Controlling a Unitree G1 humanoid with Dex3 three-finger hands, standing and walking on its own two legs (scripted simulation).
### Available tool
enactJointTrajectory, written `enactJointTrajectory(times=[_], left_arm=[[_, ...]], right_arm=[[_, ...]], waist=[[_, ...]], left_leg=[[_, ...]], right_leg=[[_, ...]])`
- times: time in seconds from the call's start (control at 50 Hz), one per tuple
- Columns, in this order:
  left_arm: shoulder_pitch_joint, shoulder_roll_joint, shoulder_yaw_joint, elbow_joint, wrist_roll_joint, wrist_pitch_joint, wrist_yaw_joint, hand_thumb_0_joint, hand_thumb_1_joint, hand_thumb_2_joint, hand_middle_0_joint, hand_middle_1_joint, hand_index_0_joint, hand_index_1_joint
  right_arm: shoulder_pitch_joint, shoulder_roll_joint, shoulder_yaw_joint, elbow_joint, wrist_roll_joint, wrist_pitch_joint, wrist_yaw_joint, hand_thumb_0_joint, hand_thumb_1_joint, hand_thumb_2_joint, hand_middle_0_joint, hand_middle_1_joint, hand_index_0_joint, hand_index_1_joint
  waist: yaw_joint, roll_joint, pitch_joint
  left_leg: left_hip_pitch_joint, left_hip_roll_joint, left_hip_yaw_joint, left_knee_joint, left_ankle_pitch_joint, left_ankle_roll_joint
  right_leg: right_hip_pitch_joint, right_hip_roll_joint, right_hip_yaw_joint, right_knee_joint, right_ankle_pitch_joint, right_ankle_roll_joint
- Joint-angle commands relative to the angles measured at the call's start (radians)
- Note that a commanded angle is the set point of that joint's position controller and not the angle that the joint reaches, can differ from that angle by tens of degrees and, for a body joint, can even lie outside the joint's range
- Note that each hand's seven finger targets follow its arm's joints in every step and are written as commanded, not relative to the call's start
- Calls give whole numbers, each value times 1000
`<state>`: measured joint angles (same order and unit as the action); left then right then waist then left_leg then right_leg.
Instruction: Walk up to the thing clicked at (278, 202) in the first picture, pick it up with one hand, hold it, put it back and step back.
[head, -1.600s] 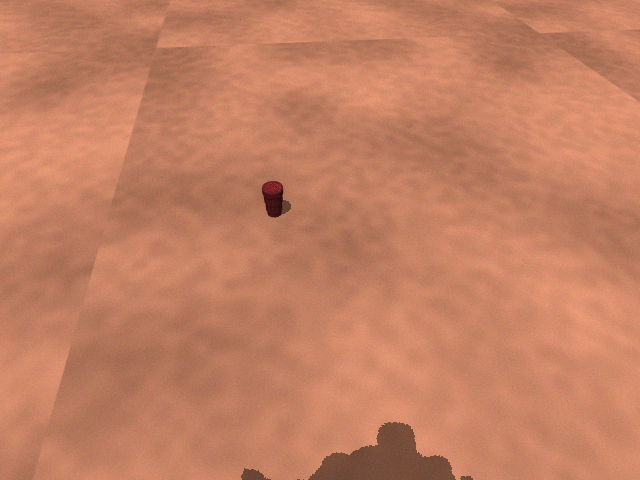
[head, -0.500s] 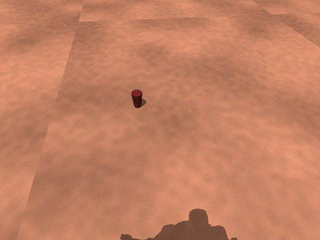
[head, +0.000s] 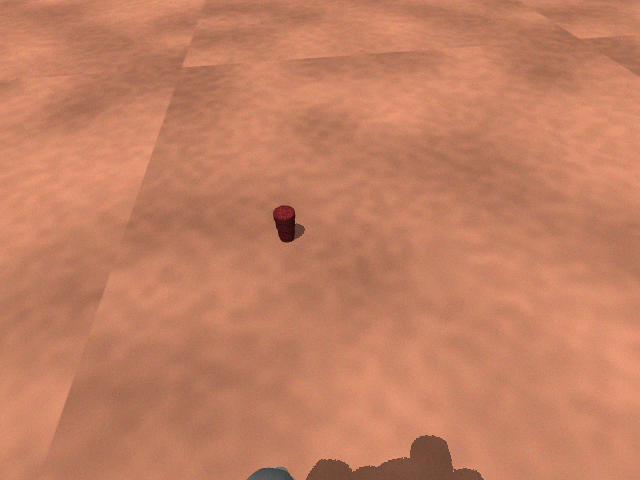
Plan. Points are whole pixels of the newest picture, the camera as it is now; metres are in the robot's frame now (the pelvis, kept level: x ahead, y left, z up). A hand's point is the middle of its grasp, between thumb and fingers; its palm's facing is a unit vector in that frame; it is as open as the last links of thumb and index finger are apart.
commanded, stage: walk up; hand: left
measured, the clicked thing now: (285, 225) +1.26 +0.27 -0.70
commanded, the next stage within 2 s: none
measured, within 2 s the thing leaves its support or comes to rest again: neither
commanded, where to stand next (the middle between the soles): +0.92 +0.06 m, yaw +0 degrees
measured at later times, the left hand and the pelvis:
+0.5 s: hand (164, 364) +0.33 +0.30 -0.14, palm faces -0.02 -0.94 -0.34, open 7.4 cm; pelvis +0.26 +0.03 +0.00, yaw +1 degrees
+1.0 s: hand (212, 284) +0.49 +0.26 -0.12, palm faces +0.01 -0.92 -0.40, open 7.4 cm; pelvis +0.47 -0.01 +0.00, yaw +1 degrees
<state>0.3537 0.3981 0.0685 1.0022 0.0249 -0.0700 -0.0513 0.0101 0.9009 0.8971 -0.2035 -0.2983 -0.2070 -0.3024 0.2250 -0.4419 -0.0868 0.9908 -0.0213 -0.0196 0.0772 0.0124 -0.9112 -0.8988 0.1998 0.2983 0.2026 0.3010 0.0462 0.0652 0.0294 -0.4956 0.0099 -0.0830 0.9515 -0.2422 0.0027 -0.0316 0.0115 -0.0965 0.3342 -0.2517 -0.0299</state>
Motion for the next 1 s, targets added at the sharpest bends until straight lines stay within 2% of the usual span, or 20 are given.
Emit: enactJointTrajectory(times=[0.0, 0.12, 0.16, 0.2, 0.24, 0.26, 0.3, 0.36, 0.46, 0.54, 0.58, 0.62, 0.64, 0.66, 0.68, 0.7, 0.74, 0.8, 0.86, 0.98], left_arm=[[-82, 277, 72, -130, -7, -47, 21, 0, 900, 900, -200, -300, -200, -300], [0, 285, 67, -133, -14, -34, 18, 0, 900, 900, -200, -300, -200, -300], [-15, 296, 66, -145, -16, -28, 24, 0, 900, 900, -200, -300, -200, -300], [6, 245, 43, -165, -23, -17, 31, 0, 900, 900, -200, -300, -200, -300], [108, 176, 27, -176, -45, -11, 37, 0, 900, 900, -200, -300, -200, -300], [43, 267, 34, -169, -39, -8, 50, 0, 900, 900, -200, -300, -200, -300], [-17, 239, 17, -177, -46, -19, 41, 0, 900, 900, -200, -300, -200, -300], [45, 194, 21, -154, -51, -2, 21, 0, 900, 900, -200, -300, -200, -300], [-50, 177, 23, -205, -27, 3, -15, 0, 900, 900, -200, -300, -200, -300], [-105, 169, 35, -213, -17, -7, -29, 0, 900, 900, -200, -300, -200, -300], [-72, 193, 53, -187, -15, -8, -26, 0, 900, 900, -200, -300, -200, -300], [13, 225, 71, -162, -11, -14, -18, 0, 900, 900, -200, -300, -200, -300], [106, 263, 88, -144, -7, -24, -7, 0, 900, 900, -200, -300, -200, -300], [176, 345, 114, -146, 1, -33, 7, 0, 900, 900, -200, -300, -200, -300], [144, 381, 109, -177, -12, -39, 11, 0, 900, 900, -200, -300, -200, -300], [85, 386, 106, -187, -28, -34, 15, 0, 900, 900, -200, -300, -200, -300], [33, 323, 86, -196, -37, -32, 26, 0, 900, 900, -200, -300, -200, -300], [-36, 265, 67, -205, -35, -43, 29, 0, 900, 900, -200, -300, -200, -300], [-9, 248, 59, -224, -31, -54, 29, 0, 900, 900, -200, -300, -200, -300], [-9, 283, 79, -246, -12, -52, 26, 0, 900, 900, -200, -300, -200, -300]], right_arm=[[-83, -159, -30, -114, 6, -22, 14, 0, -900, -900, 200, 300, 200, 300], [-212, -130, -30, -183, -9, -36, 17, 0, -900, -900, 200, 300, 200, 300], [-136, -135, -39, -170, -9, -37, 10, 0, -900, -900, 200, 300, 200, 300], [151, -200, -73, -105, -31, -50, -9, 0, -900, -900, 200, 300, 200, 300], [265, -326, -115, -131, -20, -60, -32, 0, -900, -900, 200, 300, 200, 300], [226, -325, -121, -141, 15, -58, -36, 0, -900, -900, 200, 300, 200, 300], [124, -239, -78, -168, 26, -59, -52, 0, -900, -900, 200, 300, 200, 300], [54, -185, -47, -188, 31, -74, -54, 0, -900, -900, 200, 300, 200, 300], [23, -203, -47, -231, 16, -93, -47, 0, -900, -900, 200, 300, 200, 300], [33, -214, -49, -239, 17, -90, -37, 0, -900, -900, 200, 300, 200, 300], [26, -220, -50, -251, 20, -83, -39, 0, -900, -900, 200, 300, 200, 300], [24, -202, -41, -258, 18, -77, -40, 0, -900, -900, 200, 300, 200, 300], [65, -160, -26, -258, 16, -77, -38, 0, -900, -900, 200, 300, 200, 300], [154, -87, -1, -260, 21, -76, -35, 0, -900, -900, 200, 300, 200, 300], [178, -128, -5, -249, 22, -65, -40, 0, -900, -900, 200, 300, 200, 300], [149, -204, -22, -230, 15, -57, -52, 0, -900, -900, 200, 300, 200, 300], [85, -197, -23, -207, 30, -55, -52, 0, -900, -900, 200, 300, 200, 300], [168, -157, -16, -173, 31, -37, -34, 0, -900, -900, 200, 300, 200, 300], [143, -148, -24, -176, 19, -21, -21, 0, -900, -900, 200, 300, 200, 300], [-5, -141, -29, -228, -1, -24, 3, 0, -900, -900, 200, 300, 200, 300]], waist=[[-16, -161, 152], [37, -152, 104], [-6, -123, 64], [-139, 25, -120], [-162, 243, -287], [-165, 154, -276], [-116, 17, -127], [-47, 49, 5], [-46, 68, 106], [-61, 98, 53], [-36, 62, 25], [26, -35, -24], [69, -159, -88], [76, -404, -144], [48, -344, -99], [45, -293, -76], [21, -195, 22], [-46, -225, 19], [-39, -206, 15], [-10, -175, 81]], left_leg=[[-117, 49, -15, -150, 85, -19], [44, 55, 135, -381, 125, 21], [138, 31, 161, -407, 105, 51], [548, 0, 147, -460, 42, 116], [922, 401, -621, -604, -90, 280], [856, 433, -639, -624, -53, 337], [621, 330, -264, -614, 280, 235], [363, 249, -39, -661, 394, 194], [301, 243, 70, -714, 320, 231], [290, 209, 93, -654, 229, 190], [205, 231, 57, -610, 70, 183], [165, 190, 80, -429, 109, 148], [122, 127, 133, -185, 136, 120], [-1, -1, 183, 101, -117, 71], [-128, -53, 120, 228, -281, 41], [-144, 3, 64, 305, -282, 41], [-104, 49, -26, 292, -160, 42], [3, 61, 9, 151, -42, 39], [-17, 46, 32, 90, 28, 14], [-66, 106, 40, -220, 66, -10]], right_leg=[[-72, -249, 175, -238, -149, -128], [-11, -265, 94, -112, 232, -131], [2, -274, 74, -2, 414, -133], [-145, -164, -16, 455, 448, -80], [-614, 108, 81, 851, -295, -6], [-625, 7, 201, 937, -296, -39], [-563, -48, 262, 919, -161, -33], [-451, -71, 204, 818, -66, -7], [-480, -127, 116, 498, 21, 35], [-330, -107, 56, 303, 185, 10], [-198, -94, 45, 308, 176, -1], [-46, -57, 34, 273, 124, -20], [87, -68, 69, 220, 15, -39], [170, -273, 401, 73, -162, -89], [168, -441, 738, -78, -216, -171], [116, -479, 818, -86, -219, -246], [-65, -382, 584, -97, -41, -181], [-152, -242, 281, -65, 178, -91], [-139, -230, 208, -88, 207, -124], [-131, -275, 203, -138, -115, -166]])
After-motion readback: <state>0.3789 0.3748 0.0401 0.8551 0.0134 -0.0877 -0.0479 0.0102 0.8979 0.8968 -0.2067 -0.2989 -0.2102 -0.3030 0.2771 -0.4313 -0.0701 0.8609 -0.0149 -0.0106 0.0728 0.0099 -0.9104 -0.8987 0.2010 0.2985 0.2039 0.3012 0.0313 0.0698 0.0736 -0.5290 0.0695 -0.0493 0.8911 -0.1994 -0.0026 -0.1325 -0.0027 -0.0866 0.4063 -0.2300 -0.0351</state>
